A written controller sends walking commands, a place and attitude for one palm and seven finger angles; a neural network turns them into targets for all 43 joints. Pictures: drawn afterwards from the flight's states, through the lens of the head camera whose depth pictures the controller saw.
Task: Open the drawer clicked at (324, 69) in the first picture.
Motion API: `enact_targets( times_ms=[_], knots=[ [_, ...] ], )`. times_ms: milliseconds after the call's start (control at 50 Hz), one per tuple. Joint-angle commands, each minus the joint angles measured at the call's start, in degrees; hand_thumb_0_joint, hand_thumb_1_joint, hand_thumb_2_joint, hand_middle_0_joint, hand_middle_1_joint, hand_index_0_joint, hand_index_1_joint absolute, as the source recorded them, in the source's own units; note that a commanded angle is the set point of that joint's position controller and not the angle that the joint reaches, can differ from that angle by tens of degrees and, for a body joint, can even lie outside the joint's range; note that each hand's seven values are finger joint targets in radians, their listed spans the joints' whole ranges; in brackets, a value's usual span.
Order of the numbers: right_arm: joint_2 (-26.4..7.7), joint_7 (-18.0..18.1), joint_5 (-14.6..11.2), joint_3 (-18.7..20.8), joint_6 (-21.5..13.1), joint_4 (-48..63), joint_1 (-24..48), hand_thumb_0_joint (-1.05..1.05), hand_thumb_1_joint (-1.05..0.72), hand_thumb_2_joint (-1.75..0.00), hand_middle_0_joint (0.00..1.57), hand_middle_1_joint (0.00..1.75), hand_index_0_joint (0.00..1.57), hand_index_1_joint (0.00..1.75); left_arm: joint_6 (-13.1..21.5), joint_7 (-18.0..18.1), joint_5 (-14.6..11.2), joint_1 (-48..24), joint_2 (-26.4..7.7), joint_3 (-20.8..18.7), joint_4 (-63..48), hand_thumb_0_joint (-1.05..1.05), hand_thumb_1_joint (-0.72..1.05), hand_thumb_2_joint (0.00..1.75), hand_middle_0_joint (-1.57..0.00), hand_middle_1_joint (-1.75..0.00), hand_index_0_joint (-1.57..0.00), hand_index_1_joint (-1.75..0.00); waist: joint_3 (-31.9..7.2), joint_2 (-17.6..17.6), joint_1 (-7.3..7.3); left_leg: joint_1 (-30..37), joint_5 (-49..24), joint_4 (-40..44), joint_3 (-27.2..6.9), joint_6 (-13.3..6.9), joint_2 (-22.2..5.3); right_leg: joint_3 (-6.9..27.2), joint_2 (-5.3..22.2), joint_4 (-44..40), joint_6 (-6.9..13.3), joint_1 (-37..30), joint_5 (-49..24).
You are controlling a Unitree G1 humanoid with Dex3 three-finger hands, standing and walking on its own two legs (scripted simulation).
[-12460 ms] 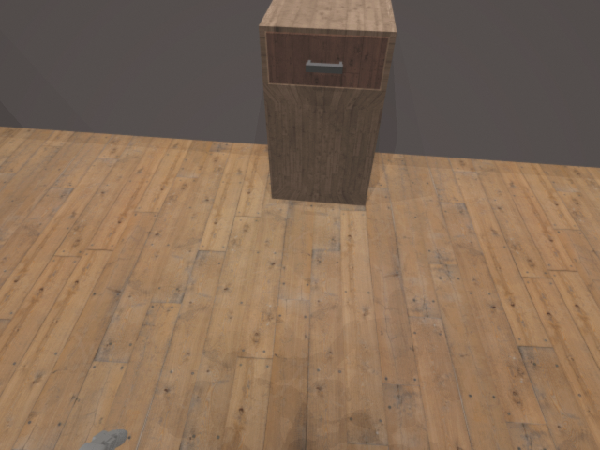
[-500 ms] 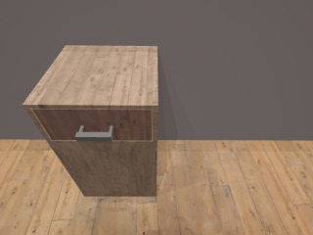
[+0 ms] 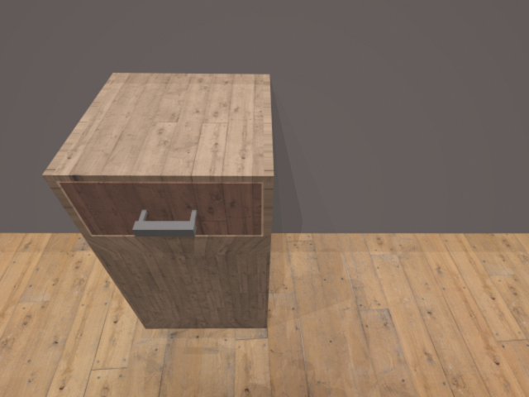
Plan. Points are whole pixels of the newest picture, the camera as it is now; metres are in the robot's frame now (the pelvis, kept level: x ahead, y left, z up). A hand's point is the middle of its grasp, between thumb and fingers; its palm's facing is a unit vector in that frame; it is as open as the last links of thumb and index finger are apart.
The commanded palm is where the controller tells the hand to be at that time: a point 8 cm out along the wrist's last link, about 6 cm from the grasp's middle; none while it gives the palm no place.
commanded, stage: raise the hand with hooked fingers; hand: left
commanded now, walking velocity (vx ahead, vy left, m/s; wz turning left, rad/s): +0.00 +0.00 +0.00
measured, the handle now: (167, 221) +0.48 +0.25 -0.08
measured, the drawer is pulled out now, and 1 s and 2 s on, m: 0.00 0.00 0.00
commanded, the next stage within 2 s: move the hooked fingers above the handle in 1.98 s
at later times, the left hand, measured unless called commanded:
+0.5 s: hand (190, 376) +0.17 +0.13 -0.06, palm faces -0.02 -0.31 -0.95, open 8.5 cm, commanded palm +0.14 +0.19 -0.01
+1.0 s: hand (178, 322) +0.23 +0.15 -0.01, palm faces -0.03 -0.11 -0.99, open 11.5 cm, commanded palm +0.21 +0.17 +0.05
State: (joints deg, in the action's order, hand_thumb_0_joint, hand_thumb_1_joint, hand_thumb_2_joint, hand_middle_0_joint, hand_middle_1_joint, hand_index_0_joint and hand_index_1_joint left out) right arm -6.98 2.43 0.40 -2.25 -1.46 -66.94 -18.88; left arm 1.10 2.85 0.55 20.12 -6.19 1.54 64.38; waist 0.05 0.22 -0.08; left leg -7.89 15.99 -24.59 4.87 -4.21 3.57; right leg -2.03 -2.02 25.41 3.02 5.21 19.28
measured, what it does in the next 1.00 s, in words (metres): shifts its weight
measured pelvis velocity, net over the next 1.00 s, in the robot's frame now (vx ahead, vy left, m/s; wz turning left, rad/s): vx -0.04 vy -0.05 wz -0.11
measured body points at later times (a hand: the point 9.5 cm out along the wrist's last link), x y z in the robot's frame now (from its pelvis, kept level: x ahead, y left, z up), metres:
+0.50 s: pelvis -0.06 -0.02 -0.03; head -0.05 -0.04 +0.42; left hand +0.17 +0.14 -0.01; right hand +0.16 -0.26 -0.10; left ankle -0.03 +0.07 -0.74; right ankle -0.06 -0.08 -0.74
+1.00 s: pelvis -0.04 -0.05 -0.02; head -0.01 -0.09 +0.43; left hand +0.23 +0.15 +0.04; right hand +0.13 -0.29 -0.14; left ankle -0.02 +0.08 -0.74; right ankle -0.06 -0.08 -0.74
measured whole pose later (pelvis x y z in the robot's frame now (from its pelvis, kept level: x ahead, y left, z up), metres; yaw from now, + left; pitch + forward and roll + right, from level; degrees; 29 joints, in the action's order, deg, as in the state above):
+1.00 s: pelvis -0.04 -0.05 -0.02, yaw -6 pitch +8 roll +3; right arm -13.1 1.0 1.4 -0.8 7.0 -35.3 -7.5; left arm -0.8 18.1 57.4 10.8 -20.1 4.3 6.5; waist -5.2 -1.7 3.4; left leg -26.8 17.4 -37.9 -2.2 -0.4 3.5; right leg 2.7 -6.9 40.7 7.3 26.2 21.2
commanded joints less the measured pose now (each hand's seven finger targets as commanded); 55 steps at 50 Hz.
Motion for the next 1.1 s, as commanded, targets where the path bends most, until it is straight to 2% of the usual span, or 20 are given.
enact_targets(
  times_ms=[0,40,60,80,100,120,140,160,220,260,320,380,440,500,580,660,720,800,920,1080],
  knots=[
    [-5.6,0.4,0.2,0.9,-0.5,1.3,-3.9,0.00,-0.90,-0.90,0.20,0.30,0.20,0.30,0.4,0.4,-0.1,5.6,-5.2,-0.9,-0.7,0.00,0.90,0.90,-0.20,-0.30,-0.20,-0.30,5.1,0.2,0.28,-0.7,-15.1,4.5,-9.1,-0.1,-9.9,6.9,7.7,-3.8,0.5,4.7,-14.3],
    [-5.5,0.4,0.2,0.9,-0.5,1.3,-4.0,0.00,-0.90,-0.90,0.20,0.30,0.20,0.30,0.4,0.4,0.0,5.7,-5.0,-1.0,-0.7,0.00,0.90,0.90,-0.20,-0.30,-0.20,-0.30,4.9,0.4,0.18,-0.5,-15.9,4.3,-9.2,-0.2,-9.9,6.8,7.6,-3.7,0.4,4.7,-14.5],
    [-7.3,-0.3,-0.4,1.4,-0.9,6.7,1.9,0.00,-0.90,-0.90,0.20,0.30,0.20,0.30,2.4,2.2,1.3,7.5,-7.1,-1.2,-0.1,0.00,0.90,0.90,-0.20,-0.30,-0.20,-0.30,11.2,4.3,1.56,-8.4,-26.6,-9.0,-6.9,1.8,-9.3,8.5,9.9,-3.6,-3.5,9.6,-42.2],
    [-17.4,1.4,-3.9,3.3,-8.6,28.0,-0.4,0.00,-0.90,-0.90,0.20,0.30,0.20,0.30,9.6,2.2,6.6,-35.7,-21.1,5.0,-87.2,0.00,0.88,0.89,-0.20,-0.32,-0.20,-0.32,-17.8,-12.4,-4.44,7.9,-35.9,0.0,-6.9,0.2,-5.8,9.9,4.3,3.7,-0.6,8.1,-32.1],
    [-12.7,3.9,-2.9,2.2,-14.4,23.5,5.8,0.00,-0.90,-0.90,0.20,0.30,0.20,0.30,5.0,6.5,7.7,-19.1,-18.8,0.7,-71.5,0.00,0.85,0.88,-0.20,-0.33,-0.20,-0.33,-18.5,-24.1,-0.98,17.1,-46.2,2.4,-8.3,2.5,-8.8,3.9,2.3,8.6,0.4,11.4,-10.2],
    [-12.3,4.2,-3.2,4.2,-15.9,19.8,4.2,0.00,-0.90,-0.90,0.20,0.30,0.20,0.30,1.6,9.8,5.2,-15.6,-16.5,-0.2,-71.4,0.00,0.83,0.87,-0.21,-0.34,-0.21,-0.34,-14.3,-19.1,-1.34,11.7,-40.4,2.3,-8.6,4.9,-9.2,1.5,2.0,10.5,-1.0,16.2,-0.7],
    [-9.8,3.9,-4.2,3.9,-15.5,19.9,3.6,0.00,-0.90,-0.90,0.20,0.30,0.20,0.30,-4.2,10.1,7.0,2.5,-6.4,5.7,-58.1,0.00,0.81,0.86,-0.21,-0.36,-0.21,-0.36,-9.0,-8.7,-2.03,6.4,-33.4,3.1,-10.0,4.1,-9.3,0.1,2.0,12.3,-1.3,18.6,1.0],
    [-10.5,3.1,-4.2,3.8,-15.7,25.6,5.1,0.00,-0.90,-0.90,0.20,0.30,0.20,0.30,-3.9,10.4,8.5,-5.3,-4.8,9.3,-69.9,0.00,0.78,0.85,-0.21,-0.37,-0.21,-0.37,-6.7,-5.8,-1.43,2.4,-30.0,1.4,-10.3,3.4,-8.5,0.0,2.6,10.3,-1.4,17.5,-1.2],
    [-14.5,1.7,-2.1,3.8,-16.8,31.5,7.4,0.00,-0.90,-0.90,0.20,0.30,0.20,0.30,-4.6,13.3,21.9,-4.0,-5.3,14.3,-72.7,0.00,0.71,0.82,-0.21,-0.42,-0.21,-0.42,-6.9,0.0,-3.23,-4.1,-17.1,-6.4,-10.8,1.9,-5.7,1.6,1.5,7.4,0.1,22.2,-6.6],
    [-15.1,0.5,0.6,5.2,-13.6,33.2,8.5,0.00,-0.90,-0.90,0.20,0.30,0.20,0.30,-5.2,16.6,34.2,-6.5,-5.3,15.3,-66.9,0.00,0.67,0.80,-0.22,-0.45,-0.22,-0.45,-7.4,9.8,-4.56,-8.2,-14.7,-12.1,-11.9,1.5,-4.6,2.3,0.5,8.5,0.1,28.7,-5.5],
    [-15.0,-2.6,1.6,6.5,-6.3,37.8,14.0,0.00,-0.90,-0.90,0.20,0.30,0.20,0.30,-5.3,19.8,48.2,9.4,-4.5,12.0,-53.4,0.00,0.60,0.77,-0.22,-0.50,-0.22,-0.50,-2.9,17.4,2.50,-18.3,-2.6,-11.7,-7.5,2.6,-2.0,4.6,-0.1,7.4,1.4,28.7,4.1],
    [-13.8,-4.8,1.0,5.4,1.0,43.3,19.1,0.00,-0.90,-0.90,0.20,0.30,0.20,0.30,-3.0,21.5,56.9,9.7,-13.2,3.0,-57.2,0.00,0.53,0.74,-0.23,-0.54,-0.23,-0.54,-9.8,12.1,7.91,-23.3,-3.8,-12.8,-4.3,3.6,-0.8,6.9,0.8,11.9,2.5,22.1,-3.0],
    [-12.1,-5.1,0.9,4.3,6.1,46.8,23.3,0.00,-0.90,-0.90,0.20,0.30,0.20,0.30,-2.7,25.4,62.2,-1.8,-19.6,-1.3,-65.7,0.00,0.46,0.71,-0.23,-0.58,-0.23,-0.58,-12.4,0.2,9.77,-24.0,-3.1,-13.3,-3.5,3.8,0.3,11.6,0.9,12.9,3.0,20.7,-1.9],
    [-10.6,-4.3,1.4,4.2,8.8,48.5,22.8,0.00,-0.90,-0.90,0.20,0.30,0.20,0.30,-5.0,29.7,64.5,-12.2,-19.9,-0.6,-72.2,0.00,0.39,0.68,-0.24,-0.63,-0.24,-0.63,-18.1,-10.9,7.94,-17.3,-5.7,-15.7,-3.6,3.1,0.1,13.4,-0.4,13.8,3.8,22.4,-5.0],
    [-10.4,-2.8,2.2,4.2,8.1,44.7,23.1,0.00,-0.90,-0.90,0.20,0.30,0.20,0.30,-5.1,31.8,65.4,-26.1,-19.7,0.7,-70.8,0.00,0.29,0.64,-0.24,-0.69,-0.24,-0.69,-16.8,-3.0,2.38,-18.6,-1.4,-19.7,-5.5,1.8,-0.3,16.3,0.7,10.4,2.0,26.1,-0.1],
    [-10.7,-0.5,1.1,4.0,5.3,43.2,23.3,0.00,-0.90,-0.90,0.20,0.30,0.20,0.30,-3.1,25.8,56.7,-29.2,-17.8,5.0,-68.0,0.00,0.20,0.60,-0.25,-0.75,-0.25,-0.75,-11.4,5.6,-1.71,-22.2,3.4,-19.4,-5.6,0.9,0.3,19.6,3.0,3.2,-0.9,21.6,3.5],
    [-10.9,0.1,0.8,3.3,4.2,42.1,22.5,0.00,-0.90,-0.90,0.20,0.30,0.20,0.30,-3.5,19.9,54.5,-28.4,-16.3,7.9,-65.3,0.00,0.13,0.57,-0.25,-0.80,-0.25,-0.80,-11.8,5.0,-1.16,-21.6,2.1,-17.6,-5.7,1.1,0.6,20.0,4.2,1.4,-1.8,18.4,1.0],
    [-11.4,-0.4,1.3,2.8,5.4,41.0,20.8,0.00,-0.90,-0.90,0.20,0.30,0.20,0.30,-4.4,15.6,56.6,-22.1,-22.7,1.6,-63.2,0.00,0.04,0.53,-0.26,-0.86,-0.26,-0.86,-15.9,3.5,3.14,-21.7,-2.7,-13.9,-5.8,1.8,0.5,18.3,5.0,3.5,-2.0,10.0,-12.1],
    [-10.7,-1.0,1.4,3.1,5.6,41.9,21.0,0.00,-0.90,-0.90,0.20,0.30,0.20,0.30,-2.0,18.0,57.1,-15.4,-27.8,-8.2,-69.5,0.00,-0.10,0.47,-0.27,-0.94,-0.27,-0.94,-21.0,2.9,6.67,-24.5,-6.7,-12.4,-7.1,2.6,1.4,20.2,6.3,9.4,-2.7,-1.2,-37.2],
    [-11.8,-1.5,0.2,5.6,4.0,41.0,21.4,0.00,-0.90,-0.90,0.20,0.30,0.20,0.30,-6.5,22.6,56.0,-17.9,-22.9,-5.1,-71.7,0.00,-0.29,0.39,-0.29,-1.07,-0.29,-1.07,-19.3,4.2,3.87,-22.4,-6.4,-12.4,-7.4,1.8,2.3,17.3,4.9,8.8,-3.1,3.5,-34.8]
  ],
)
